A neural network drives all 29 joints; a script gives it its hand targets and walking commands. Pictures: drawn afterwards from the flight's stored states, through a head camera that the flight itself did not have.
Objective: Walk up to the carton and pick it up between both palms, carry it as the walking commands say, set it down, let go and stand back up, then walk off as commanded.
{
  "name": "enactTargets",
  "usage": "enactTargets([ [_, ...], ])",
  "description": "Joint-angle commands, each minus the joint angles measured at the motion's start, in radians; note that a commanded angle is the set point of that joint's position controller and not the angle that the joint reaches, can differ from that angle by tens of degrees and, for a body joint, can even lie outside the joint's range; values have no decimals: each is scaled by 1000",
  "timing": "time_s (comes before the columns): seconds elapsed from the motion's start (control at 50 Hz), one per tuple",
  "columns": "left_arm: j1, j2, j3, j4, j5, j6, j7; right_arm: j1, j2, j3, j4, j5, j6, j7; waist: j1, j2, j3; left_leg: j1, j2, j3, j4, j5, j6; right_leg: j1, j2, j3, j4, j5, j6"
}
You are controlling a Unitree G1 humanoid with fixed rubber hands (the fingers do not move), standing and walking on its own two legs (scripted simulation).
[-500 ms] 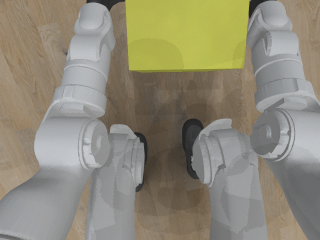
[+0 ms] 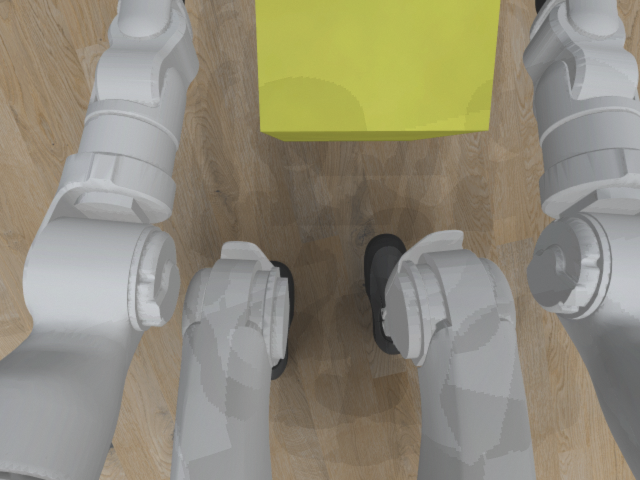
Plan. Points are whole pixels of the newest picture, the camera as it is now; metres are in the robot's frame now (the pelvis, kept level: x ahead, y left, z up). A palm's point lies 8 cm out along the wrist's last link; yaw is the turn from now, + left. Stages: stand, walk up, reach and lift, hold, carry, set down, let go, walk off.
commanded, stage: set down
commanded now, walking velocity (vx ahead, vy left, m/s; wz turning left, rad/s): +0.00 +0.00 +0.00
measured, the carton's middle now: (358, 22) +0.55 -0.05 -0.24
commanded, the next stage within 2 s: let go in 1.16 s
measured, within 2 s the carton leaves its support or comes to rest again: neither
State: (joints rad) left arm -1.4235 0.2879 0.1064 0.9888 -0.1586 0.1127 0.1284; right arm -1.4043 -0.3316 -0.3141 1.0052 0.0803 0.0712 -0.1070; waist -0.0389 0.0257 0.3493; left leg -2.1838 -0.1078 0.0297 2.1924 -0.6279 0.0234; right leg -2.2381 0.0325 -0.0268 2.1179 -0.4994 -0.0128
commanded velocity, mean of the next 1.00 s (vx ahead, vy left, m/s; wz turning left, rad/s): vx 0.00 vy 0.00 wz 0.00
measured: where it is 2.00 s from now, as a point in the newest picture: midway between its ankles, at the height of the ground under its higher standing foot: (329, 326)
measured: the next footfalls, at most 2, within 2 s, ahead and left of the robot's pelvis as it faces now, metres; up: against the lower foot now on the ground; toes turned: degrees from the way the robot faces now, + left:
none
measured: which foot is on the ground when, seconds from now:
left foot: down 0.00-1.00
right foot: down 0.00-1.00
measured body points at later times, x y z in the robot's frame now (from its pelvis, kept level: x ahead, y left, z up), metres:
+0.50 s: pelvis +0.02 +0.00 +0.11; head +0.34 -0.01 +0.43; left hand +0.59 +0.14 +0.02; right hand +0.55 -0.22 +0.01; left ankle +0.10 +0.10 -0.35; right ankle +0.13 -0.11 -0.35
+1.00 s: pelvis +0.05 +0.00 +0.26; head +0.34 -0.02 +0.61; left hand +0.58 +0.15 +0.18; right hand +0.55 -0.23 +0.16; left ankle +0.10 +0.10 -0.35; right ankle +0.13 -0.11 -0.35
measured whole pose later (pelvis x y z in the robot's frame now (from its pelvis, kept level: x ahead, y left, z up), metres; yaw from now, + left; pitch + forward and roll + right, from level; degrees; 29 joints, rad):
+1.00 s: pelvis +0.05 +0.00 +0.26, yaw +0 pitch +42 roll +1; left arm -1.12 0.28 0.11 0.90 -0.06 0.16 0.06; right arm -1.06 -0.25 -0.31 0.89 0.06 0.13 -0.03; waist -0.04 0.03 -0.05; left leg -1.51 -0.10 -0.04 1.17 -0.40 0.02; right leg -1.56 0.04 0.02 1.13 -0.31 -0.01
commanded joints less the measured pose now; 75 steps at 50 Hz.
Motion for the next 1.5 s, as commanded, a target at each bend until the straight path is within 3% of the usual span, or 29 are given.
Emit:
enactTargets([
  [0.0, -286, 159, -50, -201, -24, 40, 32, -207, -167, 78, -189, 59, 45, -13, -117, -45, -1495, 511, 18, -14, -287, 212, -35, 887, 6, -4, -177, 308, 18],
  [0.02, -295, 171, -42, -248, -1, 44, 34, -195, -104, 103, -217, 99, 54, -14, -67, 0, -1555, 559, 25, -14, -301, 236, -33, 921, 6, -5, -175, 338, 16],
  [0.04, -297, 156, -54, -295, -20, 54, 35, -193, -142, 72, -266, 59, 61, -24, -124, -7, -1587, 562, 20, -16, -318, 239, -37, 960, 12, -14, -185, 362, 13],
  [0.06, -264, 200, -20, -243, 18, 59, 46, -170, -152, 85, -209, 72, 76, -24, -70, -18, -1630, 594, 17, -1, -328, 253, -37, 990, 13, -15, -185, 364, 20],
  [0.08, -290, 182, -51, -235, -4, 81, 48, -161, -131, 82, -206, 75, 91, -25, -112, -12, -1676, 664, 18, -20, -342, 202, -34, 1008, 12, -25, -203, 317, 17],
  [0.14, -256, 192, 20, -322, 23, 91, 46, -158, -98, 68, -299, 61, 108, -23, -73, -43, -1618, 618, 11, -13, -389, 252, -28, 1026, 15, -7, -262, 353, 18],
  [0.2, -242, 146, -13, -307, 5, 101, 29, -112, -93, 74, -246, 49, 116, -13, -113, -36, -1644, 650, 16, -30, -419, 273, -33, 1054, 18, -8, -302, 393, 15],
  [0.26, -172, 158, 60, -160, 50, 113, 17, -105, -102, 40, -211, 9, 120, -7, -70, -89, -1514, 535, 12, -26, -482, 203, -26, 1039, 18, 8, -375, 337, 17],
  [0.42, -3, 34, 28, -173, 77, 59, -35, 95, -4, 18, -170, -26, 63, 35, -85, 16, -1362, 572, 16, -57, -639, 366, -54, 1001, 22, 19, -509, 481, 10],
  [0.44, -4, 45, 61, -179, 76, 50, -38, 95, -38, 8, -172, -54, 59, 36, -107, -69, -1415, 534, 14, -38, -637, 354, -53, 1072, 26, 16, -525, 501, 18],
  [0.54, 1, 42, 47, -227, 66, 46, -46, 113, -69, -51, -239, -85, 40, 42, -137, -28, -1477, 666, 8, -66, -743, 393, -73, 1103, 35, -4, -616, 518, 8],
  [0.56, -6, 97, 53, -292, 77, 45, -36, 82, -76, -59, -321, -52, 48, 38, -88, 33, -1630, 848, 3, -63, -758, 458, -74, 1128, 30, -1, -631, 505, 12],
  [0.64, 14, 72, 24, -267, 75, 65, -41, 145, -63, -40, -265, -31, 66, 59, -95, 48, -1542, 911, 16, -74, -867, 462, -78, 1109, 34, -16, -732, 499, 16],
  [0.68, -38, 79, 16, -351, 66, 75, -28, 138, -135, -70, -298, -64, 70, 56, -141, 63, -1603, 1002, 19, -96, -886, 458, -83, 1130, 37, -27, -748, 482, 12],
  [0.72, 0, 16, -10, -302, 54, 78, -45, 154, -26, -11, -265, -10, 77, 74, -100, 91, -1552, 1050, 31, -92, -941, 541, -90, 1161, 32, -16, -819, 543, 7],
  [0.8, 154, 13, 56, -151, 99, 62, -56, 265, -27, -35, -156, -51, 71, 82, -67, 52, -1430, 1065, 33, -94, -1050, 516, -84, 1254, 23, 7, -927, 535, 16],
  [0.9, 199, 37, 97, -131, 112, 13, -91, 274, -12, -86, -207, -110, 17, 74, -113, -14, -1450, 1007, 25, -90, -1155, 613, -69, 1500, 13, 49, -1024, 786, 21],
  [1.0, 161, -18, 112, -156, 126, -19, -112, 209, 64, -8, -234, -84, -5, 86, -53, -64, -1302, 903, 13, -69, -1262, 495, -51, 1616, 9, 88, -1117, 741, 30],
  [1.02, 151, -6, 105, -132, 142, -19, -107, 270, 46, -65, -144, -120, 2, 84, -89, -6, -1286, 937, 26, -89, -1286, 516, -65, 1602, 4, 64, -1125, 754, 24],
  [1.06, 128, -20, 113, -123, 135, -26, -113, 269, 58, -76, -105, -163, -6, 78, -129, -79, -1226, 910, 25, -85, -1287, 487, -64, 1558, 5, 53, -1140, 707, 37],
  [1.08, 201, 9, 164, -64, 181, -23, -111, 261, 99, -63, -166, -157, -2, 81, -45, -66, -1245, 924, 31, -94, -1298, 568, -64, 1584, 3, 58, -1142, 766, 38],
  [1.12, 161, 18, 184, -156, 223, -20, -100, 291, 79, -86, -135, -179, -1, 85, -66, -37, -1304, 1007, 23, -69, -1318, 498, -66, 1601, 10, 45, -1166, 684, 51],
  [1.14, 244, 16, 206, -88, 254, -21, -93, 279, 57, -113, -198, -190, -14, 87, -40, 5, -1285, 1029, 23, -82, -1315, 529, -61, 1576, 4, 51, -1156, 696, 43],
  [1.18, 270, -73, 151, -181, 219, -29, -90, 347, 0, -113, -242, -225, -24, 90, -103, -2, -1371, 1068, 40, -101, -1318, 623, -79, 1667, 7, 63, -1156, 822, 28],
  [1.24, 448, -109, 104, -362, 217, -31, -48, 559, 18, -45, -337, -224, -28, 122, -49, 9, -1570, 1378, 63, -120, -1310, 876, -90, 1671, 27, 40, -1161, 873, 15],
  [1.34, 611, -75, 56, -518, 218, -9, -33, 707, 16, 79, -449, -150, 7, 175, 5, -15, -1369, 1378, 60, -105, -1392, 765, -79, 1712, 17, 54, -1234, 774, -1],
  [1.38, 681, -67, 62, -518, 213, -4, -42, 818, 40, 113, -409, -138, 29, 187, -20, -14, -1303, 1432, 49, -91, -1406, 726, -64, 1746, 10, 63, -1273, 747, 5],
  [1.4, 767, -104, 15, -591, 182, -3, -52, 837, -16, 130, -588, -126, 14, 190, -38, -16, -1425, 1510, 56, -97, -1411, 727, -58, 1838, 12, 67, -1285, 762, 1],
  [1.48, 904, -87, 56, -468, 199, -20, -85, 962, 62, 173, -503, -99, 14, 188, 1, -96, -1015, 1336, 60, -61, -1503, 513, -38, 1857, -18, 93, -1362, 649, 31],
])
